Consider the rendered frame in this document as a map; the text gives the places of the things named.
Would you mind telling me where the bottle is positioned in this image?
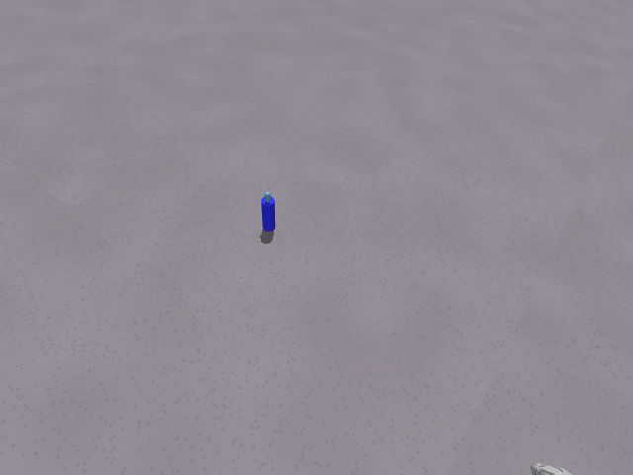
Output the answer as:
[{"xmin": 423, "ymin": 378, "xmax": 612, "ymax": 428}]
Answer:
[{"xmin": 261, "ymin": 192, "xmax": 275, "ymax": 232}]

